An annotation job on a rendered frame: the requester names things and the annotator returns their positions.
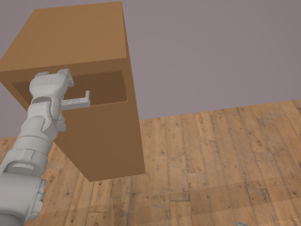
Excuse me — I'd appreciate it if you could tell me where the drawer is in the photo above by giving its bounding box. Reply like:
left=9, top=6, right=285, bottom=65
left=11, top=69, right=127, bottom=105

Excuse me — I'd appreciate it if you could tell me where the handle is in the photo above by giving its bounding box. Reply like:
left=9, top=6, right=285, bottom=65
left=60, top=90, right=90, bottom=111

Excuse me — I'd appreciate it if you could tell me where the left robot upper arm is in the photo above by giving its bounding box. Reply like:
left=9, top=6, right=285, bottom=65
left=0, top=171, right=46, bottom=226

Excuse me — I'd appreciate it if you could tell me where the robot left hand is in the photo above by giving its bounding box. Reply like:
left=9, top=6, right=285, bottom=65
left=29, top=69, right=74, bottom=132

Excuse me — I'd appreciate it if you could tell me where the robot left forearm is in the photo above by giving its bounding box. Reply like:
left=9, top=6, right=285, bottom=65
left=0, top=93, right=61, bottom=176

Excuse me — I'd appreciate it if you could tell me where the cabinet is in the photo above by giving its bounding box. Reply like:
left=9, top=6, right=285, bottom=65
left=0, top=1, right=146, bottom=182

